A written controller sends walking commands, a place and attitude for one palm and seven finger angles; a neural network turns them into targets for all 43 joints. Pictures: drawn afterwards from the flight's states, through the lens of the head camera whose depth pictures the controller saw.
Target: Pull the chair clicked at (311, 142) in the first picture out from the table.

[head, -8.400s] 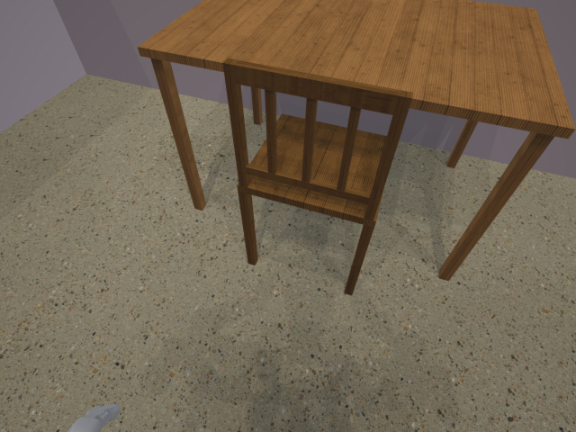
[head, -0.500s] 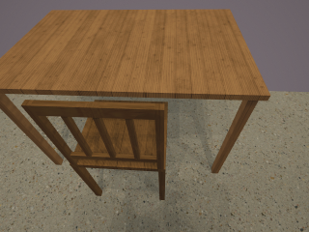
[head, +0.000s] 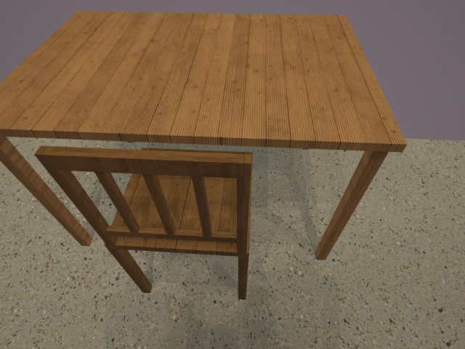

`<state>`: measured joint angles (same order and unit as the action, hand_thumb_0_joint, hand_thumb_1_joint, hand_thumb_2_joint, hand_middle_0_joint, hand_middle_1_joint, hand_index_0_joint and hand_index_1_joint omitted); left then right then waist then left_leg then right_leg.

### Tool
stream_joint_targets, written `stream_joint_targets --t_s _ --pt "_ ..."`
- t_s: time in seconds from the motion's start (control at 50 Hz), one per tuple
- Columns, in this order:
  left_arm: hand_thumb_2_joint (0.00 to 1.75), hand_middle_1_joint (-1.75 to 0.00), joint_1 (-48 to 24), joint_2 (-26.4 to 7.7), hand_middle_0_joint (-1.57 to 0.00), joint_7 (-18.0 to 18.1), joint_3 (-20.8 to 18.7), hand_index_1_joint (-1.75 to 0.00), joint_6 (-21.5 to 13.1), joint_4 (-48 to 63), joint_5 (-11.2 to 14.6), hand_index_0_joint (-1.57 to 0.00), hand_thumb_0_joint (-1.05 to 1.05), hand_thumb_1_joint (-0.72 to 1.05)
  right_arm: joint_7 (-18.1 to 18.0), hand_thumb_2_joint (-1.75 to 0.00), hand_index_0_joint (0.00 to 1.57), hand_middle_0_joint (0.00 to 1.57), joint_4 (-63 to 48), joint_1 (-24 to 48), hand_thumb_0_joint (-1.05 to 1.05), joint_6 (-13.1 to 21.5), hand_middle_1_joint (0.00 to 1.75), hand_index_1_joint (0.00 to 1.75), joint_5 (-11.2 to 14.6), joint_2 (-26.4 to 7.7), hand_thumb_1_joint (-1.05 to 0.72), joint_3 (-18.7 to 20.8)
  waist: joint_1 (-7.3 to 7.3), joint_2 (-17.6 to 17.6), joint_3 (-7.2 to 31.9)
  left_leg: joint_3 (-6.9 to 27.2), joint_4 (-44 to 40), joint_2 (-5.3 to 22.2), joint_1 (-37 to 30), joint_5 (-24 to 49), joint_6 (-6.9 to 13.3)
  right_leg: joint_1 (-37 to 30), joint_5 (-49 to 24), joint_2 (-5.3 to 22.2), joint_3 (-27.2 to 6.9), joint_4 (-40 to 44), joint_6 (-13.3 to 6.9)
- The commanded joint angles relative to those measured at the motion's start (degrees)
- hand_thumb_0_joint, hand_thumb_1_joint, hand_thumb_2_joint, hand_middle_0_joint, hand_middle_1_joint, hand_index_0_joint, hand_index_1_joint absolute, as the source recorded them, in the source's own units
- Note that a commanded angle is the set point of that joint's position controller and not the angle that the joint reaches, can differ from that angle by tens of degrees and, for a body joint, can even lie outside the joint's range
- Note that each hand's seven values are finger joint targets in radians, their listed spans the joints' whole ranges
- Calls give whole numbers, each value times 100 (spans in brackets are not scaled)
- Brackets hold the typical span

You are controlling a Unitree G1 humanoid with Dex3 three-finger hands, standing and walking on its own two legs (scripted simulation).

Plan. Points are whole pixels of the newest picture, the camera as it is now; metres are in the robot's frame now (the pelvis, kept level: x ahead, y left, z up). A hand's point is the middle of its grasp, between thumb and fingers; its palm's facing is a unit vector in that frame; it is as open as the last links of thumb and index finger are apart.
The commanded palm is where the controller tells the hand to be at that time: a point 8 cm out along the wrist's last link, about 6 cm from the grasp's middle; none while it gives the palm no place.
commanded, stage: look again from close up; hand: left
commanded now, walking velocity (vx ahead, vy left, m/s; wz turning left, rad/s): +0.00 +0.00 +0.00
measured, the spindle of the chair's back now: (161, 205) +0.44 +0.21 -0.10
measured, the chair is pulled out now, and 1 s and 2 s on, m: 0.00 0.00 0.00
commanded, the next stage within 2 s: raise the hand toward the chair's back in 0.44 s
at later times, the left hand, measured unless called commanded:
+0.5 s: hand out of the picture -0.02 +0.17 -0.17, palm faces +0.03 -0.98 -0.19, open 7.4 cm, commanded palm none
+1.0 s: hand out of the picture +0.13 +0.18 -0.09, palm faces +0.01 -1.00 +0.04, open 9.5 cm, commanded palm +0.12 +0.25 -0.07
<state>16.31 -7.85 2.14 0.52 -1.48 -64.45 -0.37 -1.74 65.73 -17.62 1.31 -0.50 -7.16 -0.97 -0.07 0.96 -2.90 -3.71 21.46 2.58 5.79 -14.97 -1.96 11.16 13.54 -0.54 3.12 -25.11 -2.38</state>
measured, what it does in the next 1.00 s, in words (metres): lowers itself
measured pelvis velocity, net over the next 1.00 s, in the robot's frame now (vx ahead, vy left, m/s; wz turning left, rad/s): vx -0.05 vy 0.02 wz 0.04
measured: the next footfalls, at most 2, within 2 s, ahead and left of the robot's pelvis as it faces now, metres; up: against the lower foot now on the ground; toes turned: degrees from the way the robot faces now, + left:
none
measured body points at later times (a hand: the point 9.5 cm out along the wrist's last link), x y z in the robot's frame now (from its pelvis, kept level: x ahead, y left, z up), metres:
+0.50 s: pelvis -0.01 +0.01 +0.00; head +0.01 +0.00 +0.45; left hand -0.02 +0.22 -0.16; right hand -0.03 -0.19 -0.17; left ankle -0.04 +0.14 -0.74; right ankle +0.00 -0.09 -0.74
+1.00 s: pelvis -0.05 +0.02 -0.09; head +0.01 +0.05 +0.36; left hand +0.13 +0.23 -0.09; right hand +0.21 -0.23 -0.10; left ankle -0.04 +0.14 -0.74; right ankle +0.00 -0.09 -0.74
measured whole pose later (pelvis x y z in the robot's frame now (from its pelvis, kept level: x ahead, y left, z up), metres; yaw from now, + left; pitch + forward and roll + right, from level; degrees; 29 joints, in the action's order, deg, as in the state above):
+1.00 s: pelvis -0.05 +0.02 -0.09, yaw +2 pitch +12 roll +1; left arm 25.2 -8.8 -14.9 -3.7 -30.9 -10.2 9.5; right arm 1.6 26.7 -7.2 14.2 0.7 -16.1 4.9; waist -0.5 -5.1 6.7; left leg -1.9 64.5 1.3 45.8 -30.9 -0.2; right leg 49.0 27.5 2.9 3.6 -64.3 -1.2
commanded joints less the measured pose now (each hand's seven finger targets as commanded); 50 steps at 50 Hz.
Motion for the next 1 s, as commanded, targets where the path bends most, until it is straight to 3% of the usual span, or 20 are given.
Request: stream_joint_targets --t_s 0.0,0.26,0.5,0.52,0.54,0.56,0.58,0.6,0.62,0.64,0.68,0.7,0.74,0.76,0.78,0.82,0.88,0.9,0.96,0.98 --pt "90 -30 414 -555 -20 29 -98 -30 -69 143 -19 -20 0 90 -24 -90 20 20 -60 -540 0 57 30 30 -5 -399 -90 64 6 -89 -162 326 -326 343 255 770 251 18 -890 638 -666 514 -48" --pt "90 -30 509 -492 -20 47 -98 -30 -76 124 -29 -20 0 90 -35 -90 20 20 -47 -597 0 92 30 30 5 -356 -90 71 10 -64 -54 346 -304 376 169 1029 283 -17 -1151 630 -633 392 -39" --pt "90 -30 555 -483 -20 48 -84 -30 -61 133 -34 -20 0 90 -25 -90 20 20 -48 -552 0 62 30 30 9 -324 -90 80 0 -84 -270 340 -332 334 302 632 287 150 -685 616 -689 533 -21" --pt "90 -30 959 -770 -20 231 -145 -30 -178 -101 -96 -20 0 90 34 -90 20 20 -473 275 0 108 30 30 28 -690 -90 170 -280 -652 -222 59 1138 398 1003 731 111 -177 -3882 1063 -957 274 227" --pt "89 -30 -3343 -1724 -20 52 -321 -30 -1447 8518 1206 -20 0 88 -268 -90 20 20 -2542 140 0 969 30 30 285 -1811 -90 222 513 478 2720 173 277 -261 -420 1057 372 -813 -2362 592 -772 -128 133" --pt "88 -29 -1205 -1359 -20 346 -492 -29 -1060 6845 709 -20 0 85 -445 -90 20 20 -2253 770 0 1396 30 30 234 -1198 -90 119 12 1146 2377 -22 184 -219 -258 1479 442 -726 -1323 233 -464 -244 -17" --pt "87 -29 -995 -1150 -19 649 -412 -29 -754 6410 841 -19 0 83 -430 -90 20 20 -1901 728 0 1555 30 30 307 -1338 -90 257 171 1071 1919 35 317 -157 117 1017 293 -205 -623 240 -155 -142 61" --pt "86 -29 486 121 -19 606 256 -29 -158 5184 805 -19 0 81 -370 -90 20 20 -1891 524 0 1585 30 30 382 -1034 -90 255 213 277 985 130 263 -67 654 624 330 229 -318 199 25 -99 126" --pt "85 -28 -281 231 -19 418 496 -28 -344 6291 1060 -19 0 78 -377 -90 20 20 -2280 566 0 1680 30 30 411 -1293 -90 214 291 -31 431 299 314 -71 837 192 359 538 43 232 50 -81 198" --pt "84 -28 -307 49 -19 309 424 -28 -635 6488 1148 -19 0 76 -424 -90 20 20 -2425 680 0 1823 30 30 421 -1394 -90 242 376 -467 243 324 509 -130 981 -211 387 959 584 221 65 -30 246" --pt "82 -27 -171 -22 -18 95 267 -27 -1133 5863 1062 -18 0 71 -393 -90 20 20 -2743 641 0 1986 30 30 285 -1496 -90 316 460 -1227 -224 365 1061 -300 1651 -609 389 1772 1465 224 66 -185 273" --pt "81 -27 -245 120 -18 -82 254 -27 -1413 5556 1040 -18 0 69 -325 -90 20 20 -2878 610 0 1984 30 30 215 -1475 -90 374 437 -1650 -166 366 1374 -368 2006 -706 336 2178 1792 198 68 -424 273" --pt "79 -26 878 214 -17 -595 -51 -26 -2136 5003 1198 -17 0 64 -147 -90 20 20 -3267 763 0 2066 30 30 114 -1434 -90 493 -34 -1897 192 344 1842 -403 2791 -878 224 2390 2076 222 19 -1007 216" --pt "78 -26 1464 8 -17 -885 -406 -26 -2513 4945 1294 -17 0 62 -36 -90 20 20 -3447 818 0 2049 30 30 99 -1423 -90 548 -248 -1854 476 308 2034 -422 3069 -823 176 2275 1937 200 -4 -1295 164" --pt "77 -25 1991 -284 -17 -1211 -809 -25 -2839 4711 1320 -17 0 60 122 -90 20 20 -3586 858 0 2006 30 30 127 -1417 -90 609 -483 -1329 783 238 2217 -495 3178 -567 114 2027 1407 196 -44 -1645 54" --pt "75 -25 1758 -522 -16 -1801 -994 -25 -3583 5024 1297 -16 0 55 332 -90 20 20 -3904 1128 0 1885 30 30 68 -1437 -90 652 -426 -693 1253 169 2821 -538 3559 -215 80 2150 336 215 -35 -2439 -30" --pt "72 -23 1795 -916 -16 -1831 -1340 -23 -3576 5596 1055 -16 0 48 427 -90 20 20 -4311 1224 0 1545 30 30 94 -1361 -90 713 -657 78 1751 58 3192 -538 4036 -60 162 2294 -112 250 -170 -3062 -64" --pt "71 -23 1386 -766 -16 -1791 -1030 -23 -3481 6265 1096 -16 0 46 423 -90 20 20 -4596 1366 0 1462 30 30 119 -1374 -90 669 -560 331 1812 14 3230 -535 4053 -258 190 2486 131 241 -194 -3103 -48" --pt "68 -22 485 -921 -15 -1474 -1052 -22 -3472 7827 1192 -15 0 39 316 -90 20 20 -4767 1133 0 1415 30 30 125 -1292 -90 647 -277 950 2384 203 3485 -388 3719 -191 267 2869 228 154 -184 -3293 -39" --pt "67 -22 1 -969 -15 -1407 -986 -22 -3545 8473 1260 -15 0 36 272 -90 20 20 -4738 1013 0 1395 30 30 77 -1310 -90 603 -70 931 2494 318 3640 -350 3684 -178 289 3075 242 113 -183 -3398 -11"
